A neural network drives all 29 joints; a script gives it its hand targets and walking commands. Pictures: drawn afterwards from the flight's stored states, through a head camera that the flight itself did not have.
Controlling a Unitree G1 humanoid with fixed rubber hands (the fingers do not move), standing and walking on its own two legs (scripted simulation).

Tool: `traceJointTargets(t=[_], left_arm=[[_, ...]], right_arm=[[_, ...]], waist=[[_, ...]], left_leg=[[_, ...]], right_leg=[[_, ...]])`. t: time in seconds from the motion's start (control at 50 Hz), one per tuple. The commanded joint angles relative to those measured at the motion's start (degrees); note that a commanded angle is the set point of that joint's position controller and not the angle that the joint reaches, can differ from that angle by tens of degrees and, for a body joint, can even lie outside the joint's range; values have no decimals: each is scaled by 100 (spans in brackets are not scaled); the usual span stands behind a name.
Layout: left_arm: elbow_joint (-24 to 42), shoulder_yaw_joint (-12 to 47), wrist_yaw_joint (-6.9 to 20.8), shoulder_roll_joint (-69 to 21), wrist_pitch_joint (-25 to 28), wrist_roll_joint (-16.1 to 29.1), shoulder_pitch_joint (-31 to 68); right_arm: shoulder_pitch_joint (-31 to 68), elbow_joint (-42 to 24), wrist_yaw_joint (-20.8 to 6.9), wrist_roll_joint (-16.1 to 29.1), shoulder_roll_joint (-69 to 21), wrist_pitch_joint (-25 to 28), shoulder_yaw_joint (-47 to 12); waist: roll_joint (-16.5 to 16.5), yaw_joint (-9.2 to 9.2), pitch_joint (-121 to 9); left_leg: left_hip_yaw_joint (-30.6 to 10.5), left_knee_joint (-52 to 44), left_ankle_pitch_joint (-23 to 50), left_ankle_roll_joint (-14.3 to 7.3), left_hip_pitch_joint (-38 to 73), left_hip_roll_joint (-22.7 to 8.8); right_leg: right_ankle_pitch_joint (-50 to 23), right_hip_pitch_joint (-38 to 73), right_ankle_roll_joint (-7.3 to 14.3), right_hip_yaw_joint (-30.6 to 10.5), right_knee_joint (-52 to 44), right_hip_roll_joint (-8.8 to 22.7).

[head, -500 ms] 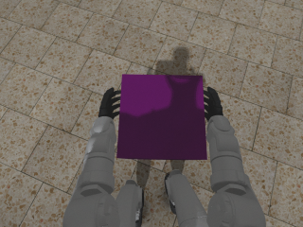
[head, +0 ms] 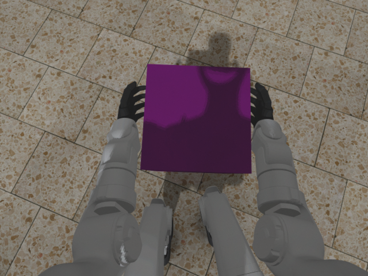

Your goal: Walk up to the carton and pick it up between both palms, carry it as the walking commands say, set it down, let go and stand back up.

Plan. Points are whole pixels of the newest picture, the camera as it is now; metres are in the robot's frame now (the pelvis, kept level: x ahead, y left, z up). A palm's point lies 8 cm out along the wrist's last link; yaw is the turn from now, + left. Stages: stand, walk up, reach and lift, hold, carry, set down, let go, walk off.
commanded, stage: set down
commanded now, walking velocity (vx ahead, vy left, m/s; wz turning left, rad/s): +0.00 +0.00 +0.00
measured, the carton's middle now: (193, 130) +0.41 -0.05 -0.15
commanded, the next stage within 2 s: none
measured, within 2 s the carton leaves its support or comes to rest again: neither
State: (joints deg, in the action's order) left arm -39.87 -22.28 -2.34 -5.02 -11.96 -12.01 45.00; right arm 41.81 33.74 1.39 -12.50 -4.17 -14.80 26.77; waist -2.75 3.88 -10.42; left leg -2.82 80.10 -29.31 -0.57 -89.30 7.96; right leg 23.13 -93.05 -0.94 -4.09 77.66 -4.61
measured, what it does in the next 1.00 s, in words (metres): lowers itself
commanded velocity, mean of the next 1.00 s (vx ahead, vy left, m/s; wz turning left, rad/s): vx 0.00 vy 0.00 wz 0.00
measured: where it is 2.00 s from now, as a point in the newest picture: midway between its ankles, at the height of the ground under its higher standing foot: (188, 238)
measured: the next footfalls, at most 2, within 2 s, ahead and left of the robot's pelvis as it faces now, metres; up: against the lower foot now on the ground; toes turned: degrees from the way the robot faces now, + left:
none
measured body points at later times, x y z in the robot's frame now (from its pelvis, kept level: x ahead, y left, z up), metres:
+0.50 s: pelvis -0.02 +0.00 -0.07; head +0.25 -0.02 +0.29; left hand +0.48 +0.08 -0.17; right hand +0.44 -0.21 -0.17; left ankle +0.05 +0.10 -0.57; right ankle +0.09 -0.11 -0.57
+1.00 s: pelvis -0.03 +0.00 -0.14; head +0.28 -0.02 +0.18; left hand +0.51 +0.08 -0.26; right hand +0.46 -0.22 -0.26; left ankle +0.05 +0.10 -0.57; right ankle +0.09 -0.11 -0.57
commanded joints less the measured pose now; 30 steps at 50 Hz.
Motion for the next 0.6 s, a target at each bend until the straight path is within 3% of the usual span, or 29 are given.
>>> traceJointTargets(t=[0.0,0.58], left_arm=[[-255,2784,948,-5257,77,463,3073],[-610,2527,622,-4782,5,628,4730]], right_arm=[[3200,284,-1122,556,-5008,94,-3006],[4790,550,-1128,782,-4443,-1,-2603]], waist=[[105,183,-4639],[12,375,-5202]], left_leg=[[58,-744,1225,120,1347,240],[310,850,1000,175,184,366]], right_leg=[[-1659,3461,-89,310,-293,-294],[-1481,2035,-158,616,1270,-316]])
